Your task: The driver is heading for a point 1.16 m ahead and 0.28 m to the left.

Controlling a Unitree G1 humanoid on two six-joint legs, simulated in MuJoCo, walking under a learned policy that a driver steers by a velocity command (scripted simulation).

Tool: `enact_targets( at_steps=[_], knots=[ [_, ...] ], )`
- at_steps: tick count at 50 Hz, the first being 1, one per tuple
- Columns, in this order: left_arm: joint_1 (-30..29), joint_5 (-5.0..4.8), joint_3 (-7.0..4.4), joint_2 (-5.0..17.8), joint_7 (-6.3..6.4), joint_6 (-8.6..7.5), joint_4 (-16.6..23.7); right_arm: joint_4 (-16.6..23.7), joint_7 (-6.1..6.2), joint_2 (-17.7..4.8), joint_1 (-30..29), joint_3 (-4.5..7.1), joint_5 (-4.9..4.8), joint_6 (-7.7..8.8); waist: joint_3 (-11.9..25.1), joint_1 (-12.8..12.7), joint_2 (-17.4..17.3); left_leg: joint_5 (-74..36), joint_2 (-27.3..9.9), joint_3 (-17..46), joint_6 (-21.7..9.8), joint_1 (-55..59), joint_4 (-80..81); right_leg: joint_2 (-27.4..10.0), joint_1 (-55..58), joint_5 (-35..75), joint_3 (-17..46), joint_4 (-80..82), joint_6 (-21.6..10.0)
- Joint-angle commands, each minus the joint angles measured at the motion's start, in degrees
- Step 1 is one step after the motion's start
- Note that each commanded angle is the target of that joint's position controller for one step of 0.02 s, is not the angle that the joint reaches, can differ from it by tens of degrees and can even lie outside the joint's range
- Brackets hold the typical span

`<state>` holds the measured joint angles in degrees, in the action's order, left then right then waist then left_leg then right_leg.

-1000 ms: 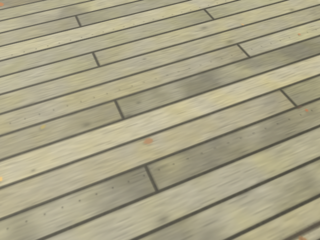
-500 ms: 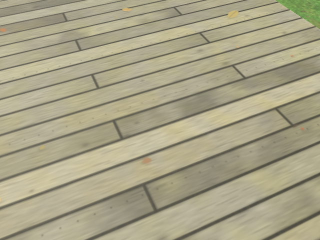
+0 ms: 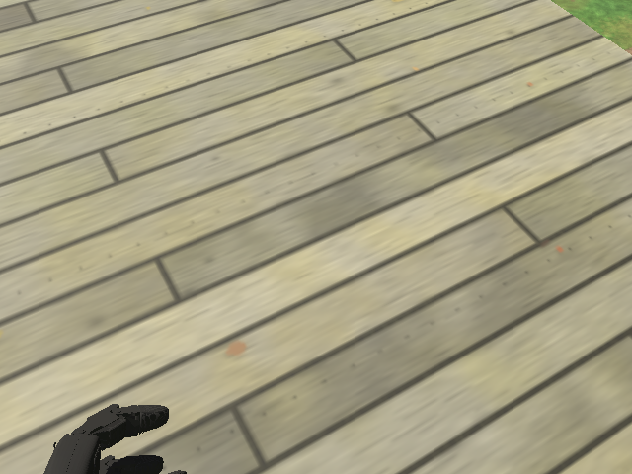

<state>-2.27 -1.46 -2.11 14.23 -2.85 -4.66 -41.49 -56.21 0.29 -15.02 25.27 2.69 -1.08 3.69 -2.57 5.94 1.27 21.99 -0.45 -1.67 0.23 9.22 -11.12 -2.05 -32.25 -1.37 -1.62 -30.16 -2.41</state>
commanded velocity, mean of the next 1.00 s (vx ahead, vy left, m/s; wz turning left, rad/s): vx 0.49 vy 0.00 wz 0.42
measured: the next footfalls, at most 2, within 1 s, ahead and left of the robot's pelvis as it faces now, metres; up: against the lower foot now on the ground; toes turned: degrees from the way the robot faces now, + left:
right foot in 0.04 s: +0.21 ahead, -0.13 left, +0.00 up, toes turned -2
left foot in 0.60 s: +0.47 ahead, +0.15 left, +0.00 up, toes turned +19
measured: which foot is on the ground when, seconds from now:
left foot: down 0.00-0.06, up 0.08-0.58, down 0.60-1.00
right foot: up 0.00-0.02, down 0.04-0.62, up 0.64-1.00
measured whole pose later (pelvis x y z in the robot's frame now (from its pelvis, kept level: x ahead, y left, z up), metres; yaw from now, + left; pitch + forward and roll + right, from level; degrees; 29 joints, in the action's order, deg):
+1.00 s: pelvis +0.55 +0.09 +0.01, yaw +27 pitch +2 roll +0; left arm 2.0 0.0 -2.6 16.2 -1.2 -5.9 -41.7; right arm -42.1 0.4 -15.9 18.7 3.9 -1.0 3.2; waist -1.5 4.0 2.8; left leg 16.8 5.8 7.4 -4.4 -5.1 -20.3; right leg -3.5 -35.5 4.5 3.6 -32.1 2.5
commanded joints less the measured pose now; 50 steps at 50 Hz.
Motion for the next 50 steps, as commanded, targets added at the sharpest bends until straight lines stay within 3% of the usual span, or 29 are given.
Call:
enact_targets(
  at_steps=[1,2,3,4,5,6,7,9,11,14,19,22,25,28,29,30,31,32,33,34,35,36,37,40,42,45,47,50],
  knots=[
    [9.8,0.04,-3.86,9.9,0.52,-0.68,0.6,2.9,0.45,-11.0,-2.5,2.4,0.17,-0.31,5.8,-11.0,-7.9,-54.4,-12.4,2.4,-7.1,-5.8,-16.2,3.8,18.6,-2.3,-2.7,0.9,-4.0],
    [20.3,0.34,-4.93,12.4,1.29,-0.46,-1.9,3.8,0.54,-9.4,-2.4,1.67,0.73,-0.45,12.8,-15.2,-6.0,-45.6,-10.1,2.0,-5.3,-17.2,-30.9,-1.6,36.5,-2.8,3.2,-1.5,-6.5],
    [26.1,1.79,-6.11,18.2,1.49,-0.36,-3.1,5.2,0.03,-1.3,4.8,-0.59,0.78,0.42,23.3,-12.2,9.4,-11.9,0.0,1.0,-1.5,-39.8,-55.1,-18.2,58.5,-15.9,30.7,2.2,-15.1],
    [26.2,1.58,-4.62,13.3,1.3,-0.41,-3.0,4.2,-0.25,-4.1,3.2,-0.07,-0.57,1.79,26.7,-13.4,11.4,10.0,2.3,10.3,-2.2,-45.6,-63.7,-21.8,56.5,-24.0,45.4,13.1,-15.7],
    [21.2,1.24,-3.62,10.7,1.31,-0.66,-2.9,6.4,-0.32,-9.2,-3.0,1.65,-2.41,2.29,15.0,-12.5,8.3,7.0,-0.8,10.2,-3.0,-50.8,-66.8,-19.9,47.5,-25.6,36.3,14.8,-12.1],
    [16.8,1.09,-3.02,8.9,1.39,-0.87,-2.5,7.4,-0.02,-9.2,-6.4,1.69,-2.46,2.39,9.0,-10.5,5.2,1.5,-4.0,8.3,-3.5,-50.0,-64.6,-17.9,38.1,-21.4,27.7,16.2,-10.2],
    [13.5,1.37,-2.52,6.9,1.19,-1.28,-2.7,7.4,0.37,-8.4,-7.4,1.89,-1.49,2.0,5.4,-8.4,3.0,-2.5,-6.1,7.7,-3.3,-47.5,-61.3,-15.5,30.4,-16.3,21.2,18.1,-8.9],
    [10.2,2.15,-2.31,5.1,0.99,-2.26,-3.3,6.2,0.55,-6.1,-4.1,2.15,-1.03,0.13,3.8,-4.9,5.3,-7.0,-8.6,8.4,-3.0,-40.8,-57.9,-12.2,22.2,-11.2,12.7,21.5,-7.4],
    [10.3,2.25,-2.55,5.5,1.13,-3.0,-4.4,6.4,0.64,-4.4,-4.1,2.14,-1.06,-1.24,2.1,-4.0,4.2,-8.9,-8.8,8.4,-2.4,-41.2,-56.5,-11.8,19.4,-7.1,7.7,23.7,-7.9],
    [12.1,2.64,-3.0,6.9,2.05,-3.17,-6.0,8.6,0.77,-4.7,-8.8,2.42,-0.62,-1.72,-0.3,-4.6,2.3,-16.2,-8.5,10.0,-1.3,-47.6,-50.5,-11.7,20.9,-3.0,2.7,25.1,-8.2],
    [14.7,2.32,-3.22,8.8,3.36,-2.41,-6.8,11.4,-1.04,-3.5,-16.6,1.75,-0.06,-0.63,-1.9,-7.3,0.2,-27.7,-7.2,5.7,-0.9,-49.1,-35.3,-11.1,26.0,2.0,-4.8,25.5,-7.0],
    [18.6,1.73,-3.62,10.0,3.7,-1.27,-8.1,14.6,-2.18,-2.4,-22.7,0.92,-0.01,-0.5,-3.9,-10.1,-0.9,-26.4,-6.9,3.1,-1.7,-52.1,-29.5,-13.0,32.7,5.2,-7.0,23.8,-7.0],
    [20.5,1.01,-4.06,11.0,3.83,0.41,-8.6,17.9,-3.49,-2.5,-25.9,0.67,-0.16,-0.51,-4.2,-10.5,-0.2,-19.9,-5.6,0.0,-3.3,-53.6,-26.2,-14.9,39.3,13.1,-8.7,19.4,-6.4],
    [18.3,0.52,-4.7,13.5,4.39,1.71,-7.3,18.9,-4.01,-5.6,-20.8,2.18,-0.41,-0.98,1.6,-6.0,3.6,-11.3,0.2,-5.2,-6.5,-42.0,-25.8,-14.8,40.9,41.5,-11.1,7.2,-4.5],
    [17.6,0.42,-4.81,14.1,4.56,2.19,-7.0,17.7,-3.83,-7.9,-14.3,3.48,-0.64,-1.13,5.5,-2.2,4.0,-10.3,2.7,-6.1,-8.1,-33.3,-24.6,-13.8,39.3,46.5,-11.8,-2.1,-3.6],
    [16.7,0.17,-4.46,13.6,4.69,2.22,-6.5,15.5,-2.98,-11.3,-4.7,5.48,-0.7,-1.29,10.3,3.0,2.5,-14.4,4.3,-4.5,-10.6,-18.1,-19.9,-11.4,32.1,40.7,-12.9,-15.6,-1.4],
    [18.9,1.82,-2.93,8.5,4.52,1.36,-4.6,14.1,-1.6,-17.3,0.9,7.2,-0.59,-1.88,15.3,2.5,-7.9,-14.1,-7.3,15.0,-15.5,0.4,-19.4,-6.5,12.7,8.1,-12.7,-35.1,1.6],
    [20.9,1.72,-1.13,3.9,3.63,-1.1,-1.9,16.3,-1.94,-19.5,-1.9,6.91,-0.19,-0.99,22.8,-2.5,-15.4,-7.3,-19.0,48.4,-26.5,13.4,-9.8,5.6,-6.4,-32.6,-0.6,-51.2,3.7],
    [13.6,-0.29,-2.26,9.2,2.67,-3.15,-0.6,16.6,-2.32,-14.1,-1.1,5.34,0.28,-0.43,21.8,1.5,-7.9,-6.9,-18.3,45.9,-23.6,13.7,-5.9,2.4,-13.0,-30.1,7.8,-52.8,2.2],
    [10.9,-1.37,-2.23,9.4,2.31,-4.12,0.6,16.4,-2.28,-11.6,-3.3,4.7,0.3,0.1,14.4,0.5,-5.9,-10.3,-16.4,36.8,-21.2,6.8,-5.9,0.0,-14.9,-25.4,7.1,-49.4,0.9],
    [11.1,-0.31,-2.15,8.7,2.72,-4.39,0.1,17.0,-2.27,-10.0,-7.3,4.23,0.02,0.36,9.6,-2.7,-0.7,-15.4,-13.6,30.0,-19.0,-2.2,-5.8,-2.7,-12.2,-21.4,6.7,-43.6,0.8],
    [11.5,1.02,-2.75,9.7,3.06,-3.93,-0.4,17.9,-2.06,-7.9,-10.6,3.54,0.19,0.44,7.1,-4.7,-1.0,-20.8,-11.6,25.4,-17.8,-9.0,-4.9,-4.3,-8.4,-19.1,6.5,-38.9,1.3],
    [12.6,1.36,-3.02,9.9,2.93,-3.1,-0.5,18.9,-1.79,-7.3,-12.1,3.19,0.79,0.45,6.3,-6.3,-2.3,-23.6,-10.4,23.7,-17.7,-13.4,-3.6,-5.0,-5.0,-17.5,6.7,-37.2,1.9],
    [12.3,2.3,-2.72,7.9,3.06,-1.37,0.5,19.2,-0.83,-9.3,-11.4,3.73,0.37,0.71,4.9,-7.2,-2.3,-30.1,-8.6,19.4,-18.0,-19.7,-1.6,-4.6,-3.4,-13.6,5.1,-29.8,4.8],
    [7.9,2.39,-2.23,6.9,3.2,-1.09,2.1,18.9,0.02,-10.5,-9.8,4.08,0.19,0.51,3.4,-5.9,-3.0,-29.8,-6.7,16.7,-16.7,-21.8,-1.4,-3.5,-3.9,-6.9,4.3,-21.3,6.3],
    [2.9,1.96,-1.3,5.1,2.48,-1.54,3.0,18.1,0.53,-9.8,-8.0,3.75,0.08,0.11,3.2,-3.2,-5.6,-24.5,-4.1,12.7,-13.4,-23.1,-2.3,-1.2,0.7,5.6,3.1,-7.4,6.4],
    [-0.1,1.4,-1.16,5.3,1.83,-1.99,3.9,16.9,0.42,-9.7,-5.3,3.58,0.12,0.13,2.7,-1.4,-6.3,-20.5,-5.4,14.0,-12.8,-22.3,-2.4,-0.2,2.7,9.9,2.8,-3.4,5.9],
    [-1.9,1.17,-1.69,7.2,1.06,-2.66,5.0,15.7,0.38,-9.5,-3.3,3.49,0.0,-0.09,1.7,-0.9,-6.9,-20.2,-8.8,17.7,-12.4,-15.4,-6.2,-0.1,0.4,6.0,3.9,0.6,3.5]
  ],
)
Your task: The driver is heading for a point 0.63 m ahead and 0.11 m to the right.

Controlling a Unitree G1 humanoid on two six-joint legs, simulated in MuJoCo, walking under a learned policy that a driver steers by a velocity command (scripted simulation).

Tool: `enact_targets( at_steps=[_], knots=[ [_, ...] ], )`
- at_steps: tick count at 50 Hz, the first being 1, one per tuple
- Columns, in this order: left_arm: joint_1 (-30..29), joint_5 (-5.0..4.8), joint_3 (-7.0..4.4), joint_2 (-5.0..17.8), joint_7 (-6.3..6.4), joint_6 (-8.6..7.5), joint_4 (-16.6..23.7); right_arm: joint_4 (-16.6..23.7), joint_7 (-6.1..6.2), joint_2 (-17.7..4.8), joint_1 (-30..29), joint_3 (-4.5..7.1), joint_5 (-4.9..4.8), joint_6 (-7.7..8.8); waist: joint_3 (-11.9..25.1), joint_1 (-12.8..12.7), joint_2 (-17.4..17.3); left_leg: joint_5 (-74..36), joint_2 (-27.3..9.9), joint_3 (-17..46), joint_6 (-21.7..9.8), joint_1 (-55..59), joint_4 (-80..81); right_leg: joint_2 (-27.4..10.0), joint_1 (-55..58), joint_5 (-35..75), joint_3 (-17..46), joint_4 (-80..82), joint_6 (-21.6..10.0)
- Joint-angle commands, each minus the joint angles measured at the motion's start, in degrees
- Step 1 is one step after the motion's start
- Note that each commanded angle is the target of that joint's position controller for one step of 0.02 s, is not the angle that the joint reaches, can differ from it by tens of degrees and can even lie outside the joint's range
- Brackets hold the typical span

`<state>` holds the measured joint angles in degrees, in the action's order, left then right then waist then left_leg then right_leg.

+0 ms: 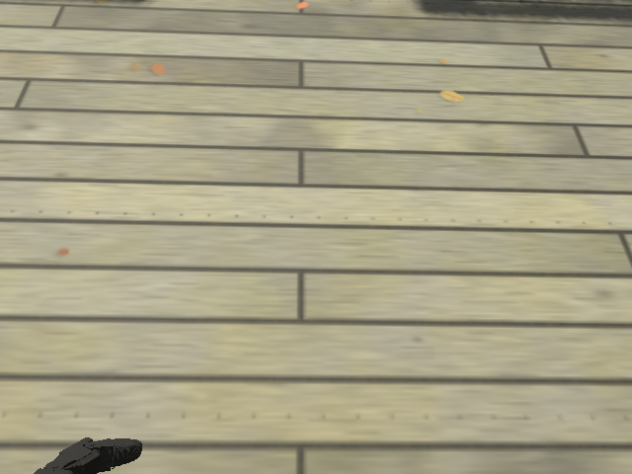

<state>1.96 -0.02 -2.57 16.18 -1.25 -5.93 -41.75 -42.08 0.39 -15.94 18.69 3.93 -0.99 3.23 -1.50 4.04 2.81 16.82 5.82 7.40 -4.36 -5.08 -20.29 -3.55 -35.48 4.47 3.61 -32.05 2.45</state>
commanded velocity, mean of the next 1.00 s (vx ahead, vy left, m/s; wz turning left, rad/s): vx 0.45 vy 0.00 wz -0.03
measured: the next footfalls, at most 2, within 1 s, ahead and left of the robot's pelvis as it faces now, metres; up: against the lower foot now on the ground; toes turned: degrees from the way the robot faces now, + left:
right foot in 0.10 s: +0.24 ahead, -0.14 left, +0.00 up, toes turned +2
left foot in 0.62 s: +0.52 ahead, +0.11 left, +0.00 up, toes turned +2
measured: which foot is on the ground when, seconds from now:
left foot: down 0.00-0.12, up 0.14-0.60, down 0.62-1.00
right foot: up 0.00-0.08, down 0.10-0.62, up 0.64-1.00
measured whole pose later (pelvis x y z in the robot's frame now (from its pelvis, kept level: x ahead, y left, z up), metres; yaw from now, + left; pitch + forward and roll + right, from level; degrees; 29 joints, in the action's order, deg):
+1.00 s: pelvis +0.52 +0.00 +0.00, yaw -5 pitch +2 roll +2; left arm 6.3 0.2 -2.5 15.6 -1.1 -2.2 -43.1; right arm -48.0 0.1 -14.9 16.7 3.4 0.0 4.1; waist -2.0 3.5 2.8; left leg 13.7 1.4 -7.7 -1.3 -5.2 -17.4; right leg -3.8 -33.0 -2.7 2.3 -37.0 0.8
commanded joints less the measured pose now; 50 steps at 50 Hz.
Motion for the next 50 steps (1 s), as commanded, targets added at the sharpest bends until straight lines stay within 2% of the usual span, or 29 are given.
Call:
enact_targets(
  at_steps=[1,3,4,5,6,7,8,9,10,11,13,15,17,21,24,27,29,30,31,32,33,34,35,36,38,40,42,46,50],
  knots=[
    [-5.7,-0.25,-1.46,5.9,-0.74,-1.59,5.4,1.3,0.36,-8.7,3.4,2.31,0.0,0.2,0.4,0.5,-8.9,-16.2,-16.2,9.8,-7.5,1.0,1.8,1.5,3.5,-2.3,-1.2,3.2,-2.3],
    [-2.2,-0.26,-2.03,7.0,-0.82,-1.9,4.9,1.2,0.47,-9.2,2.5,2.5,0.15,-0.27,0.8,-1.7,-10.5,-23.6,-17.0,10.7,-6.3,3.4,-1.6,2.3,6.9,-7.3,-2.4,4.5,-4.4],
    [3.2,-0.01,-2.85,8.2,-0.61,-2.09,3.4,1.6,0.46,-8.5,1.4,2.22,0.18,-0.44,3.5,-4.7,-10.1,-32.2,-14.7,9.0,-5.1,3.4,-7.3,3.7,14.1,-6.7,-3.9,6.5,-6.0],
    [11.1,0.71,-3.65,10.4,-0.35,-2.26,2.1,2.4,0.37,-6.8,0.8,1.39,0.62,-0.45,10.6,-8.3,-8.0,-32.0,-11.6,6.4,-3.3,-1.1,-18.8,-0.7,27.4,-3.9,-0.2,4.0,-8.9],
    [19.2,1.52,-4.81,14.9,-0.2,-2.12,1.0,3.2,0.48,-3.5,6.8,0.31,0.52,0.06,20.0,-8.3,3.2,-15.4,-4.2,1.4,0.8,-18.7,-39.2,-12.6,49.0,-8.1,19.2,3.7,-16.6],
    [22.7,0.14,-4.62,13.3,-0.87,-1.52,-1.3,2.8,0.41,-3.1,9.8,-0.25,-0.36,0.7,22.7,-8.2,15.5,15.7,0.1,1.5,2.8,-32.6,-51.9,-19.1,56.2,-21.8,39.9,13.2,-21.5],
    [20.2,-1.12,-3.38,9.2,-0.82,-1.19,-0.8,3.2,0.2,-7.9,5.0,0.76,-1.19,1.0,14.4,-9.3,7.9,13.9,-3.4,3.8,2.6,-39.2,-56.8,-18.1,51.3,-31.9,37.5,15.2,-19.2],
    [16.7,-0.68,-2.71,7.4,-0.49,-0.6,0.0,4.5,0.06,-8.5,-0.9,0.76,-1.04,1.13,8.2,-9.1,2.8,9.1,-6.2,1.2,2.3,-40.0,-56.4,-15.9,43.7,-30.9,29.2,15.9,-16.9],
    [13.8,0.07,-2.2,6.5,-0.45,-0.25,0.2,5.5,-0.03,-7.8,-4.3,0.67,-0.07,1.32,3.4,-7.6,-0.2,5.2,-8.5,-0.7,2.2,-38.9,-52.4,-13.4,35.6,-25.2,23.4,17.6,-16.2],
    [12.2,0.55,-1.69,5.3,-0.4,-0.37,0.4,5.6,-0.05,-7.3,-4.7,0.94,0.64,1.25,2.1,-6.0,0.2,2.3,-10.5,-0.9,2.2,-36.4,-48.5,-11.4,31.1,-19.9,19.6,18.8,-15.6],
    [11.7,0.53,-1.47,4.9,-0.33,-0.62,0.0,4.8,-0.22,-5.4,-2.3,0.69,0.4,0.83,2.4,-4.2,2.6,0.3,-11.8,-2.0,2.8,-32.3,-44.5,-9.0,27.4,-12.9,14.7,20.9,-15.6],
    [12.6,-0.05,-1.81,6.3,-0.08,-0.91,-0.9,5.3,-0.1,-4.1,-3.2,0.27,0.65,0.58,2.1,-4.0,2.3,-1.6,-12.4,-3.2,3.9,-33.2,-40.3,-8.9,26.6,-6.4,11.0,22.3,-16.5],
    [13.7,-0.27,-2.21,7.7,0.34,-0.66,-1.6,6.4,-0.03,-3.3,-6.8,-0.17,0.94,0.76,1.6,-4.8,1.0,-6.8,-12.9,-3.9,4.9,-34.7,-33.6,-8.6,27.3,-2.0,8.0,23.3,-16.5],
    [16.7,-0.97,-2.27,8.7,0.72,0.22,-3.3,7.7,-0.74,-1.8,-13.9,-0.87,0.59,1.45,0.5,-7.6,0.8,-18.7,-11.2,-5.9,5.1,-31.6,-19.3,-6.1,28.3,0.0,2.2,23.3,-14.1],
    [20.0,-1.25,-2.28,9.2,0.74,0.93,-4.9,9.1,-1.6,-1.8,-18.9,-0.96,0.01,1.86,-0.8,-9.6,0.9,-20.9,-9.8,-6.9,4.8,-30.6,-13.6,-7.5,31.2,-0.9,2.3,22.2,-13.8],
    [21.8,-1.44,-2.44,9.6,0.96,2.0,-6.1,10.8,-2.57,-2.6,-21.9,-0.7,-0.14,2.39,-1.8,-9.5,1.4,-16.2,-8.8,-6.6,3.1,-30.8,-9.8,-10.0,36.2,1.8,4.2,19.1,-13.1],
    [20.9,-1.51,-2.77,10.8,1.32,2.63,-6.3,10.3,-2.74,-4.4,-18.6,0.09,0.04,2.83,-0.2,-6.6,2.4,-12.4,-7.2,-7.0,1.6,-24.6,-7.3,-10.4,37.3,9.3,5.3,14.6,-12.0],
    [19.5,-1.64,-2.77,11.1,1.46,2.81,-6.0,8.8,-2.47,-6.0,-12.7,1.03,0.28,2.99,3.2,-2.9,2.1,-13.3,-5.9,-8.3,0.3,-15.4,-5.0,-8.6,35.8,16.6,3.9,8.5,-10.9],
    [18.9,-1.14,-2.12,9.5,1.47,2.65,-5.4,6.6,-1.86,-9.1,-3.9,2.39,0.92,3.0,9.8,1.2,1.1,-15.9,-8.4,-6.5,-1.7,-0.5,-6.7,-5.5,29.6,15.3,2.0,-2.1,-9.1],
    [18.6,0.82,-0.53,5.0,1.46,2.26,-3.2,5.4,-0.95,-13.8,6.8,3.54,1.81,2.6,19.6,4.7,-7.4,-19.0,-21.5,7.1,-5.3,17.2,-9.4,-0.4,16.7,-5.9,-0.9,-21.2,-6.5],
    [26.4,-0.95,0.53,1.1,1.12,1.13,-3.0,4.6,-1.35,-15.0,6.7,3.47,2.04,2.15,26.0,0.3,-21.9,-7.6,-31.5,30.7,-13.1,29.4,-2.5,6.2,-1.7,-39.0,1.4,-36.4,-4.4],
    [22.2,-2.32,-1.1,7.9,1.05,0.86,-3.8,5.0,-1.24,-9.3,5.4,2.25,1.36,1.91,19.7,2.5,-13.7,-0.2,-29.0,28.2,-10.9,24.5,0.4,2.9,-7.3,-37.1,4.8,-41.5,-4.1],
    [17.4,-2.7,-1.75,9.3,0.97,0.83,-2.4,4.9,-1.01,-7.2,2.2,1.47,0.91,1.94,11.8,2.0,-11.2,-1.4,-27.0,19.2,-8.7,17.0,1.8,0.7,-9.3,-31.5,3.3,-41.3,-4.2],
    [15.4,-2.21,-1.72,8.2,1.18,1.11,-2.2,4.8,-1.13,-6.0,-1.3,0.97,1.12,2.07,8.0,0.1,-7.3,-5.0,-24.6,13.7,-7.6,9.5,3.9,-1.5,-7.0,-27.0,2.4,-39.5,-3.7],
    [15.9,-1.53,-2.01,6.5,1.3,2.39,-2.2,4.3,-1.45,-4.3,-5.8,0.53,1.85,2.79,3.3,-3.4,-8.6,-14.4,-21.5,5.7,-7.1,-0.8,8.0,-3.4,-1.6,-22.4,2.4,-35.9,-2.7],
    [17.7,-1.26,-1.81,4.2,1.65,3.59,-2.6,3.1,-1.59,-4.4,-7.5,0.7,2.05,3.61,2.5,-5.8,-7.7,-32.2,-20.8,-0.3,-8.1,-5.3,8.4,-2.4,2.1,-22.7,1.9,-33.4,-1.3],
    [16.1,-0.49,-1.49,2.8,1.88,4.07,-1.6,1.9,-1.22,-5.7,-8.2,1.11,1.98,3.78,1.9,-6.6,-7.2,-41.8,-20.2,-5.1,-8.3,-6.7,8.3,-1.8,2.0,-19.4,1.4,-27.1,-0.3],
    [9.6,0.18,-0.25,0.8,0.5,3.42,-0.1,-0.3,-0.05,-7.1,-7.2,1.3,1.41,2.43,3.4,-4.4,-7.3,-42.4,-17.1,-11.5,-6.8,-6.5,7.6,-0.6,8.5,-5.3,-2.4,-9.4,-0.8],
    [6.1,0.48,-0.91,3.5,-0.18,3.22,1.6,-3.0,0.13,-8.8,-5.3,1.69,0.17,1.04,4.6,-3.8,-7.9,-39.3,-19.5,-9.2,-5.7,-0.9,2.4,0.7,10.7,-6.4,-2.3,-1.9,-2.8]
  ],
)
